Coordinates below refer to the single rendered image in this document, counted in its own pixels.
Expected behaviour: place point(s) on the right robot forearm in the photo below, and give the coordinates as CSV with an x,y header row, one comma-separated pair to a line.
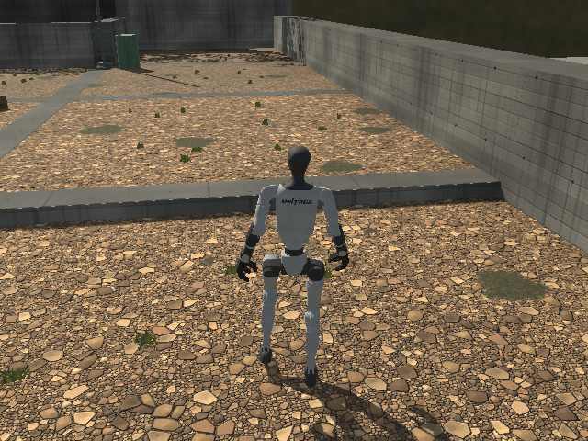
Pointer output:
x,y
339,243

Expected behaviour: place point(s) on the robot left upper arm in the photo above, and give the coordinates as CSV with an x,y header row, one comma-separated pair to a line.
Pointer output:
x,y
262,209

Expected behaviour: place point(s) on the left robot thigh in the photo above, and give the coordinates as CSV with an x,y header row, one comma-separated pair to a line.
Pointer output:
x,y
271,268

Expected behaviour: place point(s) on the right robot hand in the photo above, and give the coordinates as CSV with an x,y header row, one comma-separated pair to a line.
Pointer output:
x,y
335,257

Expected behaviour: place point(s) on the left robot forearm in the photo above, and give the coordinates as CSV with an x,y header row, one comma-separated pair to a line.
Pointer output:
x,y
249,245

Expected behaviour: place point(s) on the robot right upper arm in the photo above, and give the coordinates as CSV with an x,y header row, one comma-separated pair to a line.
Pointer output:
x,y
326,196

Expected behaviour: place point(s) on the robot left foot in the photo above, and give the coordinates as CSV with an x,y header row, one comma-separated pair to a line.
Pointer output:
x,y
265,357

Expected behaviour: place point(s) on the left robot hand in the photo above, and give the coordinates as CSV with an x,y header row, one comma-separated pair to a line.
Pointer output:
x,y
242,266

